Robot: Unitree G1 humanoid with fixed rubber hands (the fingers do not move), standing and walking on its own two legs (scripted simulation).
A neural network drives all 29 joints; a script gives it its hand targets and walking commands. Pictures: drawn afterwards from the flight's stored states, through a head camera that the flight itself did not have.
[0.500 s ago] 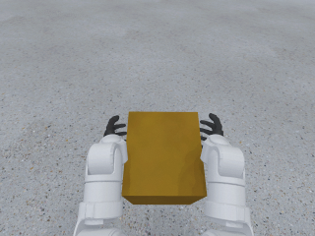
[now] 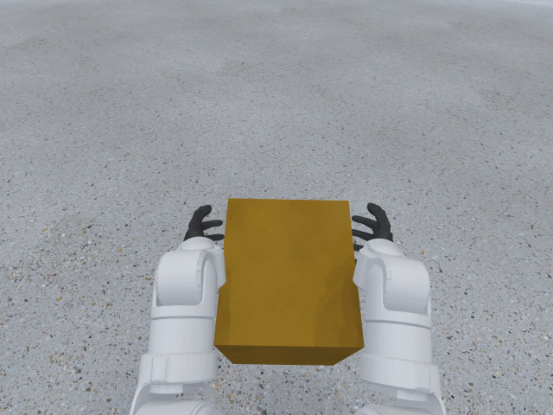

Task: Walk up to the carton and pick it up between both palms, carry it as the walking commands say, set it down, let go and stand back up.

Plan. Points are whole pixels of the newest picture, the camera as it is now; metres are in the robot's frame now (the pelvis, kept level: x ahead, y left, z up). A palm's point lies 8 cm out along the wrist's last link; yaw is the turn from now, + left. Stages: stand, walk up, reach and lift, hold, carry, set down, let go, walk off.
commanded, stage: carry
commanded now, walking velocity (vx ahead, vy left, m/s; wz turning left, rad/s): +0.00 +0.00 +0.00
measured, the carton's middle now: (285, 289) +0.33 +0.00 +0.03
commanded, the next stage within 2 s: none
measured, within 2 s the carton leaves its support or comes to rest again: neither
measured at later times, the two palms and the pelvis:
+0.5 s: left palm (196, 255) +0.32 +0.12 +0.12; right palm (376, 256) +0.33 -0.12 +0.12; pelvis +0.00 +0.00 +0.00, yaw +0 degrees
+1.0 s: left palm (197, 256) +0.32 +0.12 +0.12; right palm (379, 258) +0.33 -0.12 +0.12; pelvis +0.00 +0.00 +0.00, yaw +0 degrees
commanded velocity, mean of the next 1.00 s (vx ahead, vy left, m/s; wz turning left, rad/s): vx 0.00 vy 0.00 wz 0.00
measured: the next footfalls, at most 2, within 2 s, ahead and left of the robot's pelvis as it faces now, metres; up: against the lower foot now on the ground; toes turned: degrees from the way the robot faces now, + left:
none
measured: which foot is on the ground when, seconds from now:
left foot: down 0.00-1.00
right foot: down 0.00-1.00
